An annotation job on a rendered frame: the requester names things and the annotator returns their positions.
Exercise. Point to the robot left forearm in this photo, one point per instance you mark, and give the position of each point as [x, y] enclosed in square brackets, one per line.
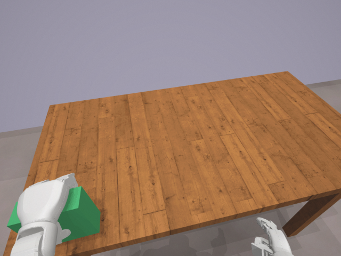
[36, 239]

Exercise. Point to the sponge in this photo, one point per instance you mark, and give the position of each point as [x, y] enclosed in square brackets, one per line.
[80, 215]

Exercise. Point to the robot left hand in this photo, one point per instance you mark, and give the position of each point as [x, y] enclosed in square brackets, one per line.
[44, 201]

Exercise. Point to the table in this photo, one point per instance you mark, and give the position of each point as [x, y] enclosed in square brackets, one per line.
[162, 162]

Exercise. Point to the robot right hand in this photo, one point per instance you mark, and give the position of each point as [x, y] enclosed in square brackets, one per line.
[277, 240]

